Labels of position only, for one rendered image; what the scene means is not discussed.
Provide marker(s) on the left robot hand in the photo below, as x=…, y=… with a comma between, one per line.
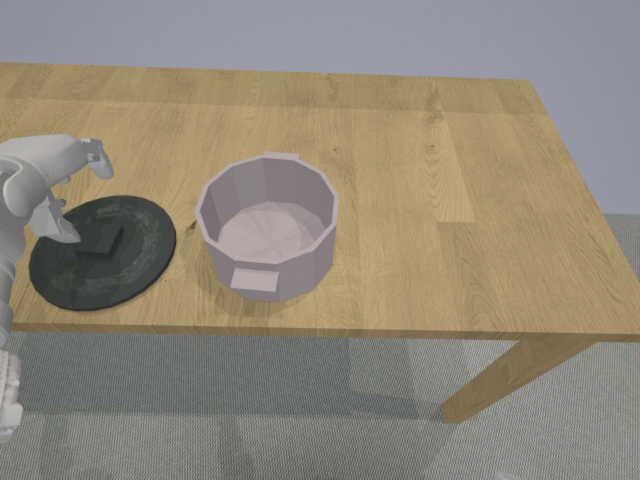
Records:
x=57, y=157

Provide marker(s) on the table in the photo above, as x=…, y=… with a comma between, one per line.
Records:
x=461, y=212

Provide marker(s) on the pot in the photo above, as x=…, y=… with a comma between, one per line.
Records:
x=269, y=223

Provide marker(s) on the left robot forearm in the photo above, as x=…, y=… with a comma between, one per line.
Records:
x=22, y=189

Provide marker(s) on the lid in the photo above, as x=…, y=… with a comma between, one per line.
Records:
x=86, y=283

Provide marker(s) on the robot left upper arm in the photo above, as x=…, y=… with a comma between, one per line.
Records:
x=10, y=396

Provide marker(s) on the knob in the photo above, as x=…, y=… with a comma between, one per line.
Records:
x=99, y=240

